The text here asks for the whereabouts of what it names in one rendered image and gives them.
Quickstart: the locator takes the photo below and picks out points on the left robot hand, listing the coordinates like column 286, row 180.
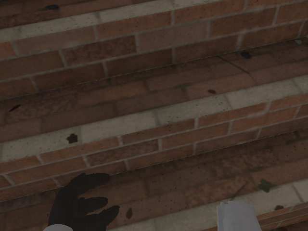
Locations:
column 68, row 210

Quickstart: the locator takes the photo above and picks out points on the robot right thigh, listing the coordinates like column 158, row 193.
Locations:
column 236, row 216

